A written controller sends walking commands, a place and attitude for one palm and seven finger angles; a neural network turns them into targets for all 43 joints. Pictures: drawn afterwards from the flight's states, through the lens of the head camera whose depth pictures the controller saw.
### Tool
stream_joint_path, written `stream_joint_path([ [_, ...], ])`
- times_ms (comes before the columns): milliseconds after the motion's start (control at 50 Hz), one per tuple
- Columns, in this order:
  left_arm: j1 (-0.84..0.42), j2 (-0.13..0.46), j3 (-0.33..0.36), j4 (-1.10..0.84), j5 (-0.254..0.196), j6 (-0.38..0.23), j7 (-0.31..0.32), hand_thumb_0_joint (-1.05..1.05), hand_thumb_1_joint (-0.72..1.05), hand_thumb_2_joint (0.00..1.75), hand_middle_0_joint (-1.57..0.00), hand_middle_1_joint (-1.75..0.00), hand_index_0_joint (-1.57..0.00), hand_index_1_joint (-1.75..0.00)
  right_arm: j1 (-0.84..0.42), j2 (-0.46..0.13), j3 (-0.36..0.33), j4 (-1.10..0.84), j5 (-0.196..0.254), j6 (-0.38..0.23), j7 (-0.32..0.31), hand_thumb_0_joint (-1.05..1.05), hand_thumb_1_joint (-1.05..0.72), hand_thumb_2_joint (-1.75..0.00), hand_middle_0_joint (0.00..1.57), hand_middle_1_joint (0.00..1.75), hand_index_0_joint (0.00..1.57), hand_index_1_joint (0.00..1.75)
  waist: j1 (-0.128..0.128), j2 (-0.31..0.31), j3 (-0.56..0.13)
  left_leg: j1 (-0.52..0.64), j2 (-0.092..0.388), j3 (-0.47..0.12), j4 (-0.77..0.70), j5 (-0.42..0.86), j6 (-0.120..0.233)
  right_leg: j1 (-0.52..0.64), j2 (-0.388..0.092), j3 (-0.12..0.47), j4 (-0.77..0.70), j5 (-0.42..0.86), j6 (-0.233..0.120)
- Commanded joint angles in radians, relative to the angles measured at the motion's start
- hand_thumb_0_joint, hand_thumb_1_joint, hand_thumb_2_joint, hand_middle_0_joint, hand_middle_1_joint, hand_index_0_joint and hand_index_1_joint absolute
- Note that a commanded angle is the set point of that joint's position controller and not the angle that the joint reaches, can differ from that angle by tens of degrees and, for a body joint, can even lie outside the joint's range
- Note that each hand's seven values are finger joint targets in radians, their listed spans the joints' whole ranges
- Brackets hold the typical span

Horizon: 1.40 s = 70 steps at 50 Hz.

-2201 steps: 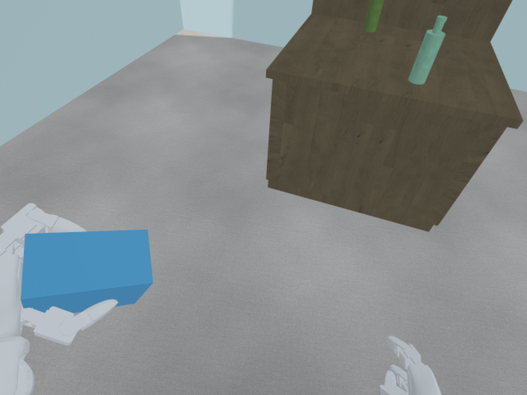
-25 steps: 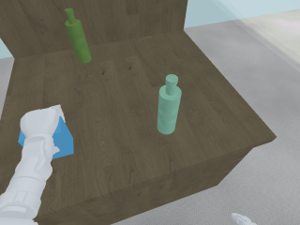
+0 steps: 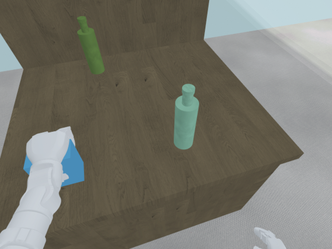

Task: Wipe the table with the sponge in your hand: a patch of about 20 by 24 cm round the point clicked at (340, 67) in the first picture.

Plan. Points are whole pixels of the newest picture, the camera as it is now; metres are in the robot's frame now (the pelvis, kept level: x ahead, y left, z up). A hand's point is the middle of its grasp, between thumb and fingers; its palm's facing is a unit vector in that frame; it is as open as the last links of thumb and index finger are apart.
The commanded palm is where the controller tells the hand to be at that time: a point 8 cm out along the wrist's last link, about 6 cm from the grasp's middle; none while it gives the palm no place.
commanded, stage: wipe back along the first lane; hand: left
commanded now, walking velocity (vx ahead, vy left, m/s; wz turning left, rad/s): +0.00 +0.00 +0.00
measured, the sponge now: (60, 169) +0.31 +0.33 -0.03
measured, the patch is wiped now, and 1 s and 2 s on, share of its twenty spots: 0.95 0.95 0.95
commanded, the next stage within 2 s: lift the sponge slowly off the table in 0.68 s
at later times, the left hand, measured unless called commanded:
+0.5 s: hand (59, 175) +0.27 +0.29 +0.02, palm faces -0.01 -0.04 -1.00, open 10.5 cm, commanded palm +0.23 +0.27 +0.06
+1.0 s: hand (62, 193) +0.22 +0.27 +0.02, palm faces -0.02 -0.06 -1.00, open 10.5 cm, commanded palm +0.20 +0.26 +0.07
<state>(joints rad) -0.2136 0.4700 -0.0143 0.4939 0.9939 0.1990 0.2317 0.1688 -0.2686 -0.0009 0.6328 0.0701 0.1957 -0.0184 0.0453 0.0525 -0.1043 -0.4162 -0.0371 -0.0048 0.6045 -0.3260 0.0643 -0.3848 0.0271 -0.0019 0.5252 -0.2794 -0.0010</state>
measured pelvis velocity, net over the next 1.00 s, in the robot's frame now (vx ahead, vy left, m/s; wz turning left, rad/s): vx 0.00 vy -0.02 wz -0.01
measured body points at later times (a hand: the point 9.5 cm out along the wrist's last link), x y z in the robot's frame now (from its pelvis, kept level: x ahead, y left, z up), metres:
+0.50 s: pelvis +0.01 +0.00 +0.00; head +0.03 -0.02 +0.45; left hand +0.26 +0.29 +0.08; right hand +0.23 -0.22 -0.09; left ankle -0.02 +0.07 -0.73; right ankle -0.01 -0.13 -0.73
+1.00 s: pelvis +0.00 -0.02 +0.00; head -0.01 -0.04 +0.45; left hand +0.22 +0.27 +0.08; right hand +0.22 -0.23 -0.09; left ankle -0.02 +0.07 -0.73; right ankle -0.01 -0.13 -0.73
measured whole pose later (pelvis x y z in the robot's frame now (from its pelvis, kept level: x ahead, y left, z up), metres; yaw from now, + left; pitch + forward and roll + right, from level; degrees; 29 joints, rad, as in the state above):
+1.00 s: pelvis +0.00 -0.02 +0.00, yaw +0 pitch +2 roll -1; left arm 0.15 0.40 -0.10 0.10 0.98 0.31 0.23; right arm 0.07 -0.25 0.01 0.64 0.05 0.15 -0.02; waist 0.10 0.07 -0.07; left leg -0.28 -0.03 0.00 0.54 -0.31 0.05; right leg -0.27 0.03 0.01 0.51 -0.28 -0.02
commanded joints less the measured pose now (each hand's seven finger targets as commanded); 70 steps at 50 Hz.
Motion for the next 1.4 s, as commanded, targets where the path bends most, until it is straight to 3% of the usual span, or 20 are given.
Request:
stream_joint_path([
  [0,-0.078,0.150,0.026,-0.111,-0.006,0.024,-0.026,0.00,0.10,1.30,-1.20,-1.60,-1.20,-1.60,-0.128,-0.139,-0.047,-0.141,0.000,-0.049,-0.004,0.00,-0.90,-0.90,0.20,0.30,0.20,0.30,0.012,-0.051,-0.169,0.103,0.012,-0.052,-0.086,0.316,-0.021,0.116,0.028,-0.007,-0.045,0.257,-0.080],
  [160,0.093,0.132,0.041,-0.221,-0.031,0.029,-0.032,0.00,0.10,1.30,-1.20,-1.60,-1.20,-1.60,-0.158,-0.135,-0.048,-0.143,-0.001,-0.071,0.004,0.00,-0.90,-0.90,0.20,0.30,0.20,0.30,0.029,-0.039,-0.186,0.139,0.020,-0.063,-0.086,0.410,-0.030,0.152,0.029,0.008,-0.037,0.332,-0.078],
  [220,0.159,0.071,-0.007,-0.258,-0.033,0.035,-0.029,0.00,0.10,1.30,-1.20,-1.60,-1.20,-1.60,-0.160,-0.126,-0.048,-0.149,-0.001,-0.082,0.012,0.00,-0.90,-0.90,0.20,0.30,0.20,0.30,0.027,-0.049,-0.179,0.149,0.023,-0.058,-0.077,0.459,-0.032,0.149,0.026,0.000,-0.032,0.366,-0.073],
  [260,0.176,0.103,0.028,-0.296,-0.035,0.043,-0.026,0.00,0.10,1.30,-1.20,-1.60,-1.20,-1.60,-0.171,-0.129,-0.049,-0.150,-0.003,-0.084,0.015,0.00,-0.90,-0.90,0.20,0.30,0.20,0.30,0.033,-0.052,-0.177,0.157,0.026,-0.070,-0.083,0.464,-0.035,0.155,0.030,0.010,-0.034,0.359,-0.075],
  [300,0.188,0.055,-0.019,-0.312,-0.031,0.055,-0.025,0.00,0.10,1.30,-1.20,-1.60,-1.20,-1.60,-0.175,-0.121,-0.046,-0.157,-0.002,-0.087,0.017,0.00,-0.90,-0.90,0.20,0.30,0.20,0.30,0.028,-0.056,-0.154,0.160,0.027,-0.065,-0.082,0.466,-0.036,0.144,0.028,0.001,-0.035,0.359,-0.073],
  [380,0.258,0.071,0.010,-0.356,-0.036,0.061,-0.016,0.00,0.10,1.30,-1.20,-1.60,-1.20,-1.60,-0.184,-0.117,-0.046,-0.160,-0.006,-0.092,0.020,0.00,-0.90,-0.90,0.20,0.30,0.20,0.30,0.041,-0.065,-0.171,0.168,0.023,-0.062,-0.079,0.485,-0.036,0.176,0.025,0.009,-0.032,0.400,-0.073],
  [400,0.278,0.034,-0.023,-0.372,-0.037,0.064,-0.018,0.00,0.10,1.30,-1.20,-1.60,-1.20,-1.60,-0.198,-0.112,-0.041,-0.164,-0.004,-0.096,0.021,0.00,-0.90,-0.90,0.20,0.30,0.20,0.30,0.040,-0.056,-0.163,0.171,0.023,-0.062,-0.082,0.489,-0.039,0.171,0.024,0.007,-0.031,0.402,-0.072],
  [480,0.299,0.023,-0.032,-0.435,-0.035,0.077,-0.012,0.00,0.10,1.30,-1.20,-1.60,-1.20,-1.60,-0.212,-0.107,-0.042,-0.172,-0.007,-0.097,0.025,0.00,-0.90,-0.90,0.20,0.30,0.20,0.30,0.045,-0.033,-0.169,0.189,0.024,-0.060,-0.081,0.493,-0.038,0.177,0.024,0.010,-0.031,0.401,-0.073],
  [540,0.294,0.013,-0.045,-0.428,-0.031,0.088,-0.009,0.00,0.10,1.30,-1.20,-1.60,-1.20,-1.60,-0.223,-0.106,-0.036,-0.164,-0.009,-0.095,0.023,0.00,-0.90,-0.90,0.20,0.30,0.20,0.30,0.040,-0.058,-0.128,0.177,0.023,-0.062,-0.089,0.464,-0.041,0.158,0.027,0.012,-0.036,0.383,-0.074],
  [600,0.314,-0.014,-0.068,-0.462,-0.032,0.098,-0.007,0.00,0.10,1.30,-1.20,-1.60,-1.20,-1.60,-0.236,-0.100,-0.034,-0.172,-0.010,-0.097,0.024,0.00,-0.90,-0.90,0.20,0.30,0.20,0.30,0.042,-0.060,-0.134,0.188,0.024,-0.063,-0.091,0.457,-0.037,0.163,0.026,0.012,-0.036,0.376,-0.075],
  [660,0.374,0.004,-0.041,-0.480,-0.029,0.095,-0.002,0.00,0.10,1.30,-1.20,-1.60,-1.20,-1.60,-0.252,-0.101,-0.033,-0.170,-0.013,-0.100,0.029,0.00,-0.90,-0.90,0.20,0.30,0.20,0.30,0.054,-0.062,-0.145,0.192,0.025,-0.071,-0.095,0.459,-0.041,0.172,0.033,0.030,-0.033,0.370,-0.079],
  [680,0.395,-0.025,-0.070,-0.500,-0.033,0.097,-0.002,0.00,0.10,1.30,-1.20,-1.60,-1.20,-1.60,-0.248,-0.094,-0.034,-0.181,-0.012,-0.102,0.030,0.00,-0.90,-0.90,0.20,0.30,0.20,0.30,0.057,-0.052,-0.152,0.187,0.022,-0.061,-0.092,0.446,-0.035,0.183,0.025,0.018,-0.032,0.373,-0.075],
  [740,0.387,-0.008,-0.059,-0.486,-0.031,0.100,0.003,0.00,0.10,1.30,-1.20,-1.60,-1.20,-1.60,-0.257,-0.097,-0.030,-0.169,-0.013,-0.098,0.026,0.00,-0.90,-0.90,0.20,0.30,0.20,0.30,0.053,-0.085,-0.102,0.158,0.017,-0.058,-0.105,0.372,-0.032,0.168,0.028,0.027,-0.043,0.338,-0.076],
  [860,0.291,0.075,0.008,-0.541,-0.020,0.119,0.012,0.00,0.10,1.30,-1.20,-1.60,-1.20,-1.60,-0.293,-0.099,-0.026,-0.167,-0.018,-0.091,0.007,0.00,-0.90,-0.90,0.20,0.30,0.20,0.30,0.065,-0.025,-0.112,0.175,0.007,-0.059,-0.131,0.292,-0.020,0.189,0.030,0.054,-0.064,0.261,-0.085],
  [1020,0.202,0.089,-0.001,-0.542,-0.016,0.104,-0.010,0.00,0.10,1.30,-1.20,-1.60,-1.20,-1.60,-0.294,-0.095,-0.025,-0.153,-0.020,-0.098,-0.011,0.00,-0.90,-0.90,0.20,0.30,0.20,0.30,0.055,-0.021,-0.084,0.183,-0.001,-0.050,-0.147,0.240,-0.008,0.191,0.028,0.056,-0.093,0.201,-0.084],
  [1060,0.208,0.121,0.035,-0.585,-0.017,0.089,-0.011,0.00,0.10,1.30,-1.20,-1.60,-1.20,-1.60,-0.304,-0.094,-0.027,-0.159,-0.024,-0.103,-0.011,0.00,-0.90,-0.90,0.20,0.30,0.20,0.30,0.067,0.003,-0.114,0.201,-0.003,-0.059,-0.153,0.251,-0.007,0.214,0.032,0.075,-0.096,0.211,-0.089],
  [1140,0.225,0.120,0.036,-0.580,-0.019,0.071,-0.011,0.00,0.10,1.30,-1.20,-1.60,-1.20,-1.60,-0.293,-0.094,-0.031,-0.149,-0.026,-0.109,-0.013,0.00,-0.90,-0.90,0.20,0.30,0.20,0.30,0.065,-0.027,-0.098,0.200,-0.004,-0.052,-0.149,0.272,-0.006,0.219,0.026,0.066,-0.100,0.246,-0.085],
  [1220,0.149,0.152,0.057,-0.596,-0.012,0.062,-0.006,0.00,0.10,1.30,-1.20,-1.60,-1.20,-1.60,-0.303,-0.097,-0.031,-0.137,-0.027,-0.111,-0.020,0.00,-0.90,-0.90,0.20,0.30,0.20,0.30,0.059,-0.004,-0.084,0.211,-0.005,-0.046,-0.159,0.251,-0.003,0.210,0.026,0.074,-0.118,0.215,-0.085],
  [1260,0.157,0.177,0.085,-0.642,-0.015,0.057,-0.002,0.00,0.10,1.30,-1.20,-1.60,-1.20,-1.60,-0.315,-0.096,-0.032,-0.146,-0.028,-0.117,-0.021,0.00,-0.90,-0.90,0.20,0.30,0.20,0.30,0.071,0.023,-0.119,0.236,-0.005,-0.055,-0.166,0.267,-0.004,0.233,0.030,0.090,-0.118,0.224,-0.089],
  [1380,0.160,0.146,0.052,-0.688,-0.015,0.054,-0.005,0.00,0.10,1.30,-1.20,-1.60,-1.20,-1.60,-0.313,-0.090,-0.035,-0.143,-0.030,-0.126,-0.020,0.00,-0.90,-0.90,0.20,0.30,0.20,0.30,0.067,0.021,-0.137,0.267,0.000,-0.054,-0.164,0.304,-0.004,0.244,0.026,0.073,-0.121,0.254,-0.086],
])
